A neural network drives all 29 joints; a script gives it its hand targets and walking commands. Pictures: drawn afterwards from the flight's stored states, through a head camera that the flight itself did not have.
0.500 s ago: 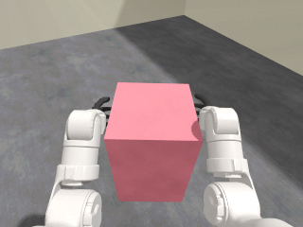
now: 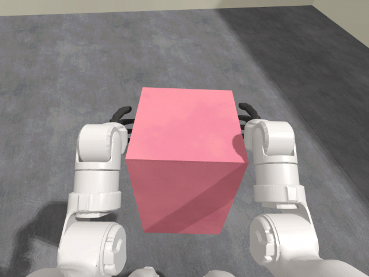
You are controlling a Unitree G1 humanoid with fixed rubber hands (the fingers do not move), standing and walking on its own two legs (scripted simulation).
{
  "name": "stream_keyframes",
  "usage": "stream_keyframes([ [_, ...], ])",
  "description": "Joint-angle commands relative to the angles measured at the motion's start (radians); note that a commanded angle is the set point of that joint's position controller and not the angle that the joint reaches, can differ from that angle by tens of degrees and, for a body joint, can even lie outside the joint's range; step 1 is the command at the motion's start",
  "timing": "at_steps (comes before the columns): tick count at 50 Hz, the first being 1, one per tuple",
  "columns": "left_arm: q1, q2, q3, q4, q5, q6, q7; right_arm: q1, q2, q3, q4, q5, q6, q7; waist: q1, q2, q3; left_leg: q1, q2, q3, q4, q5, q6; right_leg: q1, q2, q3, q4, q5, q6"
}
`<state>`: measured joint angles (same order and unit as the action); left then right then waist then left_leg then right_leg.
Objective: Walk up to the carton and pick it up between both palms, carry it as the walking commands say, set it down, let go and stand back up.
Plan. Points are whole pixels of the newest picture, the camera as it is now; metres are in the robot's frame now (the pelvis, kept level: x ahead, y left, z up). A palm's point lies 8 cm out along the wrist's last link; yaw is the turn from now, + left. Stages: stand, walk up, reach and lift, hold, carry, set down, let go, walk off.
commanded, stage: carry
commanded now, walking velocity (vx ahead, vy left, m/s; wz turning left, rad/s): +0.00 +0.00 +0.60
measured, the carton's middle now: (184, 166) +0.34 +0.00 +0.03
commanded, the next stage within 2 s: none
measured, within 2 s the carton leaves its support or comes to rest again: neither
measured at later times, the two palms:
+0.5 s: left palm (14, 171) +0.28 +0.30 +0.10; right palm (167, 131) +0.37 +0.04 +0.12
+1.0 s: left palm out of the picture +0.17 +0.37 +0.12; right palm (116, 153) +0.30 +0.12 +0.13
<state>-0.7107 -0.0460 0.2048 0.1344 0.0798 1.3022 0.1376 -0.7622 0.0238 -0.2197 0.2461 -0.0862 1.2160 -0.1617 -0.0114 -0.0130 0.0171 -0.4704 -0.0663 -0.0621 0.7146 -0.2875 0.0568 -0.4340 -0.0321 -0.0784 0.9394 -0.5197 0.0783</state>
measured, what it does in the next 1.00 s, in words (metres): walks backwards, turning left: right foot, then left foot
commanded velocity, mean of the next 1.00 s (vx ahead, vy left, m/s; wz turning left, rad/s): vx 0.00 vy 0.00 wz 0.60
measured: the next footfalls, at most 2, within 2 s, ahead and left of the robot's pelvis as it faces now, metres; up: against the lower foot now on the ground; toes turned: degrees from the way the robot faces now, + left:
right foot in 0.12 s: +0.03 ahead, -0.10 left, +0.00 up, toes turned -2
left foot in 0.46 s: +0.01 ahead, +0.18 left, +0.00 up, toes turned +11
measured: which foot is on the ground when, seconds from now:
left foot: down 0.00-0.16, up 0.18-0.44, down 0.46-0.88, up 0.90-1.00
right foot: up 0.00-0.10, down 0.12-0.46, up 0.48-0.80, down 0.82-1.00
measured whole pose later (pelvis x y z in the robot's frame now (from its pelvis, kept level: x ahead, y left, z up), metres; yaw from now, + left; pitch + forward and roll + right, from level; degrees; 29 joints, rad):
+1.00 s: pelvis -0.11 +0.09 +0.00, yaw +25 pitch +3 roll -1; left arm -0.76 -0.06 0.23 0.05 0.07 1.28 0.16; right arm -0.80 0.01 -0.22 0.15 -0.08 1.21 -0.16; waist -0.01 0.00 0.06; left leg -0.54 -0.11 -0.11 0.81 -0.38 0.00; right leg -0.40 -0.05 -0.12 0.67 -0.32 0.00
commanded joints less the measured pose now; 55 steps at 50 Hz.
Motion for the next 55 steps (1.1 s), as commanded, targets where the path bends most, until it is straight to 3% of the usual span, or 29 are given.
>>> stream_keyframes([
  [1,-1.006,-1.090,-0.603,-0.341,-0.498,-0.098,-0.166,-0.837,1.170,0.541,-0.275,0.505,-0.001,0.234,-0.006,0.247,-0.629,0.471,0.242,-0.485,-0.206,0.800,0.078,0.018,0.090,0.057,-0.176,0.004,-0.014],
  [3,-0.978,-1.079,-0.577,-0.335,-0.480,-0.094,-0.163,-0.839,1.176,0.547,-0.264,0.500,0.003,0.230,-0.002,0.236,-0.681,0.417,0.237,-0.443,-0.173,0.806,0.064,0.172,0.060,0.064,-0.301,0.066,-0.026],
  [5,-0.992,-1.079,-0.569,-0.323,-0.476,-0.095,-0.161,-0.877,1.165,0.569,-0.290,0.501,0.003,0.220,0.015,0.156,-0.722,0.215,0.192,-0.335,-0.080,0.606,0.020,0.436,-0.037,0.094,-0.486,0.309,-0.058],
  [6,-1.033,-1.065,-0.571,-0.326,-0.481,-0.097,-0.163,-0.883,1.182,0.580,-0.275,0.504,0.003,0.212,0.017,-0.017,-0.717,0.021,0.111,-0.200,0.027,0.237,-0.022,0.598,-0.195,0.158,-0.492,0.628,-0.098],
  [7,-0.986,-1.047,-0.555,-0.269,-0.453,-0.096,-0.162,-0.896,1.189,0.586,-0.272,0.516,0.005,0.214,0.014,-0.243,-0.708,-0.165,0.005,-0.019,0.154,-0.143,-0.065,0.712,-0.396,0.286,-0.434,1.007,-0.183],
  [8,-0.994,-1.066,-0.568,-0.288,-0.461,-0.097,-0.169,-0.933,1.183,0.608,-0.320,0.533,0.000,0.211,0.028,-0.278,-0.669,-0.263,0.024,0.057,0.292,-0.300,-0.085,0.726,-0.469,0.261,-0.374,1.212,-0.266],
  [9,-0.984,-1.053,-0.580,-0.301,-0.456,-0.100,-0.170,-0.924,1.187,0.619,-0.306,0.546,-0.004,0.211,0.031,-0.190,-0.663,-0.263,0.043,0.063,0.340,-0.295,-0.096,0.702,-0.476,0.218,-0.358,1.200,-0.290],
  [12,-0.895,-1.058,-0.550,-0.235,-0.420,-0.087,-0.172,-0.822,1.188,0.614,-0.225,0.528,0.014,0.221,0.028,-0.079,-0.601,-0.320,0.061,0.057,0.308,-0.234,-0.107,0.713,-0.407,0.139,-0.326,1.108,-0.232],
  [14,-0.831,-1.049,-0.535,-0.211,-0.408,-0.085,-0.180,-0.767,1.190,0.613,-0.204,0.514,0.019,0.226,0.029,-0.213,-0.596,-0.285,0.051,0.091,0.240,-0.215,-0.120,0.705,-0.383,0.092,-0.300,1.151,-0.202],
  [16,-0.807,-1.056,-0.530,-0.203,-0.411,-0.089,-0.186,-0.747,1.185,0.606,-0.207,0.503,0.016,0.226,0.030,-0.277,-0.615,-0.188,0.037,0.115,0.144,-0.197,-0.118,0.654,-0.366,0.034,-0.280,1.140,-0.173],
  [19,-0.845,-1.068,-0.546,-0.230,-0.434,-0.094,-0.184,-0.787,1.178,0.593,-0.233,0.509,0.009,0.228,0.020,-0.264,-0.623,0.023,0.029,0.134,-0.081,-0.074,-0.085,0.492,-0.333,-0.080,-0.228,1.004,-0.104],
  [20,-0.881,-1.065,-0.552,-0.234,-0.442,-0.093,-0.182,-0.792,1.179,0.589,-0.210,0.514,0.014,0.233,0.005,-0.204,-0.639,0.171,0.024,0.126,-0.187,0.044,-0.069,0.387,-0.300,-0.127,-0.162,0.889,-0.061],
  [21,-0.875,-1.064,-0.565,-0.243,-0.439,-0.089,-0.181,-0.802,1.176,0.581,-0.239,0.514,0.007,0.238,-0.014,-0.063,-0.656,0.351,0.132,-0.083,-0.209,0.347,-0.022,0.161,-0.237,-0.115,-0.036,0.576,-0.003],
  [22,-0.904,-1.074,-0.587,-0.256,-0.445,-0.088,-0.182,-0.772,1.189,0.576,-0.186,0.503,0.010,0.241,0.001,0.236,-0.647,0.527,0.341,-0.428,-0.166,0.934,0.068,-0.115,-0.116,-0.124,0.095,0.014,0.064],
  [23,-0.931,-1.079,-0.598,-0.251,-0.451,-0.095,-0.183,-0.763,1.183,0.578,-0.183,0.501,0.003,0.239,0.001,0.348,-0.611,0.626,0.369,-0.546,-0.152,1.153,0.121,-0.282,-0.029,-0.060,0.156,-0.240,0.078],
  [24,-0.899,-1.103,-0.607,-0.263,-0.461,-0.097,-0.187,-0.716,1.197,0.567,-0.170,0.484,-0.001,0.240,-0.001,0.223,-0.613,0.577,0.339,-0.521,-0.159,1.110,0.122,-0.219,-0.026,0.026,0.149,-0.210,0.059],
  [27,-0.976,-1.119,-0.651,-0.314,-0.492,-0.099,-0.182,-0.780,1.190,0.565,-0.243,0.499,-0.004,0.241,-0.008,0.239,-0.620,0.606,0.260,-0.467,-0.189,0.871,0.061,-0.213,-0.007,0.055,0.147,-0.068,0.046],
  [35,-0.975,-1.103,-0.629,-0.313,-0.497,-0.097,-0.157,-0.817,1.157,0.561,-0.292,0.503,-0.005,0.229,-0.009,0.219,-0.698,0.618,0.244,-0.549,-0.239,0.887,0.032,-0.019,0.075,0.097,-0.168,-0.001,0.019],
  [38,-1.000,-1.103,-0.626,-0.354,-0.506,-0.099,-0.157,-0.827,1.166,0.580,-0.311,0.505,-0.005,0.224,-0.003,0.242,-0.739,0.469,0.222,-0.484,-0.223,0.852,0.012,0.228,0.056,0.066,-0.340,0.101,0.003],
  [39,-1.020,-1.095,-0.628,-0.355,-0.507,-0.101,-0.157,-0.850,1.156,0.588,-0.316,0.510,-0.007,0.223,0.001,0.270,-0.764,0.387,0.214,-0.460,-0.210,0.789,-0.010,0.334,0.031,0.065,-0.396,0.150,-0.010],
  [41,-1.014,-1.082,-0.626,-0.335,-0.502,-0.099,-0.155,-0.848,1.146,0.585,-0.289,0.505,0.001,0.219,0.015,0.157,-0.749,0.163,0.151,-0.339,-0.139,0.425,-0.051,0.550,-0.104,0.111,-0.504,0.332,-0.056],
  [42,-1.045,-1.072,-0.625,-0.334,-0.497,-0.104,-0.154,-0.890,1.161,0.602,-0.306,0.521,-0.004,0.216,0.016,-0.001,-0.726,0.022,0.070,-0.195,-0.052,0.179,-0.086,0.651,-0.246,0.151,-0.494,0.546,-0.104],
  [43,-1.072,-1.050,-0.632,-0.331,-0.489,-0.107,-0.153,-0.952,1.153,0.619,-0.343,0.541,-0.010,0.220,0.024,-0.166,-0.713,-0.061,-0.010,-0.045,0.072,-0.098,-0.118,0.657,-0.422,0.234,-0.443,0.738,-0.205],
  [44,-0.986,-1.052,-0.618,-0.305,-0.470,-0.097,-0.157,-0.930,1.133,0.613,-0.340,0.546,-0.007,0.220,0.031,-0.177,-0.694,-0.100,0.024,-0.033,0.203,-0.224,-0.116,0.637,-0.458,0.186,-0.380,0.843,-0.244],
  [47,-0.858,-1.060,-0.596,-0.212,-0.430,-0.077,-0.171,-0.809,1.148,0.601,-0.242,0.514,0.016,0.227,0.027,-0.035,-0.593,-0.156,0.066,-0.005,0.239,-0.189,-0.102,0.546,-0.442,0.107,-0.363,0.773,-0.225],
  [50,-0.751,-1.042,-0.559,-0.158,-0.393,-0.072,-0.179,-0.702,1.140,0.589,-0.176,0.483,0.033,0.242,0.027,-0.166,-0.561,-0.147,0.060,0.048,0.199,-0.212,-0.117,0.499,-0.427,0.073,-0.330,0.852,-0.211],
  [53,-0.712,-1.075,-0.560,-0.139,-0.398,-0.073,-0.187,-0.649,1.149,0.558,-0.174,0.464,0.031,0.256,0.006,-0.184,-0.591,0.112,0.047,0.064,-0.059,-0.094,-0.074,0.314,-0.364,-0.063,-0.223,0.828,-0.117],
  [54,-0.765,-1.074,-0.571,-0.174,-0.410,-0.078,-0.185,-0.656,1.153,0.553,-0.175,0.465,0.024,0.260,-0.002,-0.135,-0.619,0.258,0.049,0.028,-0.126,0.066,-0.045,0.196,-0.313,-0.126,-0.135,0.731,-0.050],
  [55,-0.726,-1.053,-0.565,-0.162,-0.400,-0.072,-0.189,-0.597,1.143,0.544,-0.149,0.453,0.025,0.267,-0.009,0.075,-0.617,0.403,0.206,-0.239,-0.180,0.406,0.015,-0.027,-0.218,-0.141,0.006,0.373,0.019],
])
